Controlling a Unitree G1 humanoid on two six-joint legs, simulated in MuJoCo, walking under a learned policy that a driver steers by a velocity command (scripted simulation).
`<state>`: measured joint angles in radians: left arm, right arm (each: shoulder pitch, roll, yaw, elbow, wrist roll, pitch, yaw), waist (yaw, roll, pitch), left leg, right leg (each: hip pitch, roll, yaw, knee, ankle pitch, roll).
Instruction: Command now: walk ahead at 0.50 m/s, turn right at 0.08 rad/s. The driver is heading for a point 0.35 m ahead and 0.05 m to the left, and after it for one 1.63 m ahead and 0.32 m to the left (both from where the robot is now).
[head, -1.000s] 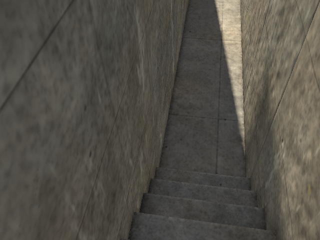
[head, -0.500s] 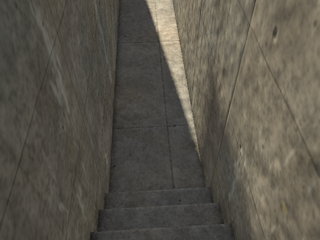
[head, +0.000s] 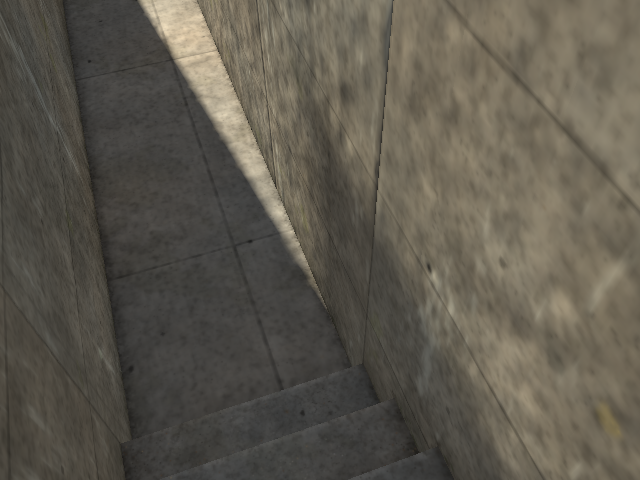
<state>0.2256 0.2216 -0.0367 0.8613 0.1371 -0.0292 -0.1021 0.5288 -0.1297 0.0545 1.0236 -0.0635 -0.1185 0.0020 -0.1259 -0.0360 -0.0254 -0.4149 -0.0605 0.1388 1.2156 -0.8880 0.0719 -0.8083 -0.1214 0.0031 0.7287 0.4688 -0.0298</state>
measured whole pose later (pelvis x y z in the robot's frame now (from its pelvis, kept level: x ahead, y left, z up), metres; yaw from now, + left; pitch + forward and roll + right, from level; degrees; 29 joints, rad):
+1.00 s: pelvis +0.53 +0.06 -0.46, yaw +24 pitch +3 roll +4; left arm 0.10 0.24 -0.02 0.88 0.07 -0.07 -0.10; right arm 0.48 -0.15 0.04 1.02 -0.10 -0.11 0.04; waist -0.11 -0.08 -0.07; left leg -0.49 -0.16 -0.04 1.54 -0.89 0.09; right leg -0.44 -0.07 0.02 0.52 0.31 -0.04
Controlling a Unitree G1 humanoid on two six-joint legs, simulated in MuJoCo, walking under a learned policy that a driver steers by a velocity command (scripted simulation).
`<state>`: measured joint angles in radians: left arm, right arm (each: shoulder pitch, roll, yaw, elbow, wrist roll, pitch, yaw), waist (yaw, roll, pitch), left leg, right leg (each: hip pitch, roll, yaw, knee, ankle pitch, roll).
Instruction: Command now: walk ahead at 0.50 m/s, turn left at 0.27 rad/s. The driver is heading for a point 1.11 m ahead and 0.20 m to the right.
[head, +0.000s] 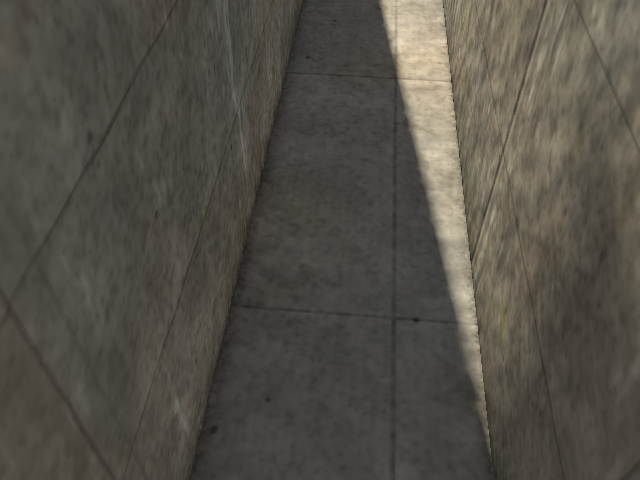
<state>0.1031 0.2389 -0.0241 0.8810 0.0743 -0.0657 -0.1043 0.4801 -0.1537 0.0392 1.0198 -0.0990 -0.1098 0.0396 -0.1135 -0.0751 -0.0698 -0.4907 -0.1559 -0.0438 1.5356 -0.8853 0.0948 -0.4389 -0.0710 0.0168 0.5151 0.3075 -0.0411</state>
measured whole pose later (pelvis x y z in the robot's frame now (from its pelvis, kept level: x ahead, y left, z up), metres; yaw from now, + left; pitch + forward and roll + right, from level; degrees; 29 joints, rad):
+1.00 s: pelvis +0.56 -0.13 -0.47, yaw +0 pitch +3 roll +3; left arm 0.26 0.26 0.09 1.01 -0.03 -0.05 -0.02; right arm 0.30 -0.19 -0.05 0.95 0.06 -0.07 -0.08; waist 0.03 -0.03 -0.03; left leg -0.70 0.02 -0.06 2.08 -0.72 -0.01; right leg -0.44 0.00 0.00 0.73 -0.35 -0.07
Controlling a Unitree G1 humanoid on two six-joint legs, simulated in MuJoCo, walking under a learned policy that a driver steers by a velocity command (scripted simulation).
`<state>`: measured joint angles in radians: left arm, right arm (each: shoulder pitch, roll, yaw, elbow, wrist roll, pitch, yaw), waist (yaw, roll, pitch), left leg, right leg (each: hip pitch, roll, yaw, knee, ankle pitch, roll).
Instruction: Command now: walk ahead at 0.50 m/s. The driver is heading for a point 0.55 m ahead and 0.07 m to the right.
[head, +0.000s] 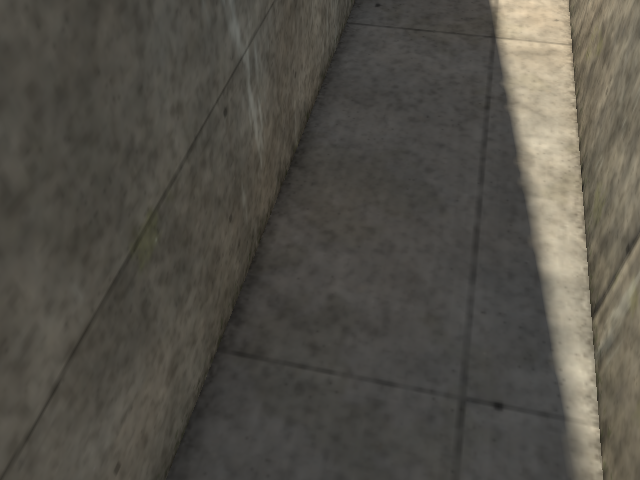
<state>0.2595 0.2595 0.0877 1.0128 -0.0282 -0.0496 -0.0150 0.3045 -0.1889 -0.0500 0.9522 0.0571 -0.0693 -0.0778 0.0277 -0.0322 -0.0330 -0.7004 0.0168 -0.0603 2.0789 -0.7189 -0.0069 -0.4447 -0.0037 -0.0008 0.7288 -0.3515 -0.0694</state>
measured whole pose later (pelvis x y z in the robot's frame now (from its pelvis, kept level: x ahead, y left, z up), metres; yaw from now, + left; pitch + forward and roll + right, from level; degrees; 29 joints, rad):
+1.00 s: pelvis +0.53 -0.11 +0.02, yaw -1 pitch +2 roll +0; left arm 0.15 0.18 0.07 0.95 0.02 -0.04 0.03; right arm 0.11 -0.22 -0.05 0.90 0.00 -0.01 -0.09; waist 0.03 0.02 0.06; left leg -0.39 0.05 -0.06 0.80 -0.43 -0.07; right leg -0.34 0.10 0.04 0.43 -0.11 -0.06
